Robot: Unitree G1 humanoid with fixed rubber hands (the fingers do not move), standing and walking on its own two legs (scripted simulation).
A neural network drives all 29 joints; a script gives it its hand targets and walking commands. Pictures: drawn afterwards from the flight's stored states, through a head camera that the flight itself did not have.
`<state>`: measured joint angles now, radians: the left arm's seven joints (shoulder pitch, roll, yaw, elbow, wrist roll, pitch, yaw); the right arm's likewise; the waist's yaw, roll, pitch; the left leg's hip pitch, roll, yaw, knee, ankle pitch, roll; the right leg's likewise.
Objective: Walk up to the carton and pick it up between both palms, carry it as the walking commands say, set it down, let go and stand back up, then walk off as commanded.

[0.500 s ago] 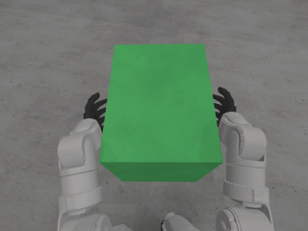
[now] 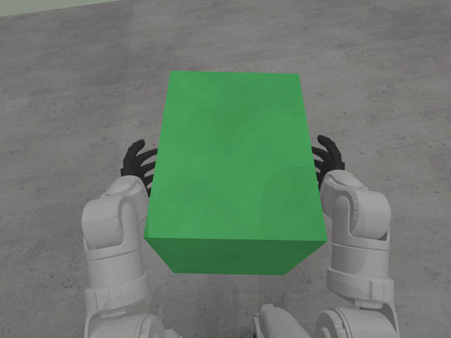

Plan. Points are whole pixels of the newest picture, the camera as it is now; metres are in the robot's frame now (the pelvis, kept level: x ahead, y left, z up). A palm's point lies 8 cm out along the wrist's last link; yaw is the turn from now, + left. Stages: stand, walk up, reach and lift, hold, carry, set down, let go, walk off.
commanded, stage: carry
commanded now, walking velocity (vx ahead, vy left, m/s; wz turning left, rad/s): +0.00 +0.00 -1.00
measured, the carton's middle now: (231, 180) +0.38 +0.01 +0.05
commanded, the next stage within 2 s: none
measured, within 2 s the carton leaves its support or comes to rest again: neither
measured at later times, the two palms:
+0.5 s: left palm (309, 137) +0.36 -0.11 +0.17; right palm out of the picture +0.24 -0.40 +0.13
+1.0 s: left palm out of the picture +0.28 -0.40 +0.12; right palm out of the picture +0.06 -0.63 +0.13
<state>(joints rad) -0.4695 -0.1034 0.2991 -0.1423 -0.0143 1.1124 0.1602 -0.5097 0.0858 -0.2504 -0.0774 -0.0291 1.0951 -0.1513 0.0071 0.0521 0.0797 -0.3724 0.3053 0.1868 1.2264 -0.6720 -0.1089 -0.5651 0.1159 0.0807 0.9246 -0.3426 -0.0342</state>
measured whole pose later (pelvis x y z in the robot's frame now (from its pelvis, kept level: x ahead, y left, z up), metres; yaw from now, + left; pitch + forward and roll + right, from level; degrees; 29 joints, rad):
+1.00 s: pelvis -0.07 -0.28 +0.04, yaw -46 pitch +5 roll +2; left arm -0.43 -0.10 0.29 -0.19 -0.03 1.04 0.14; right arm -0.50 0.09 -0.23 -0.13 -0.03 1.04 -0.15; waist 0.01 -0.05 0.07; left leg -0.33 0.06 0.20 0.65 -0.39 0.00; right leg -0.56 0.31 0.24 0.93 -0.37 -0.08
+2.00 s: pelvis -0.38 -0.64 +0.01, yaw -100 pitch +5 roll +3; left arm -0.43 -0.12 0.30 -0.17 -0.04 1.08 0.14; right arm -0.44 0.05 -0.19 -0.14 0.00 1.09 -0.19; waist 0.02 0.00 0.08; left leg -0.33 0.12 0.15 0.94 -0.77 -0.12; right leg -0.57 0.17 0.41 0.92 -0.39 0.07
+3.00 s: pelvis -0.72 -0.92 +0.01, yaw -158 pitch +1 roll +0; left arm -0.45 -0.11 0.26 -0.18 0.01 1.09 0.14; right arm -0.51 0.07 -0.24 -0.10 -0.01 1.09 -0.16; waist 0.01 -0.05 0.05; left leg -0.22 0.29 0.41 1.10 -0.47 -0.04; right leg -0.52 0.08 0.09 0.80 -0.23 -0.03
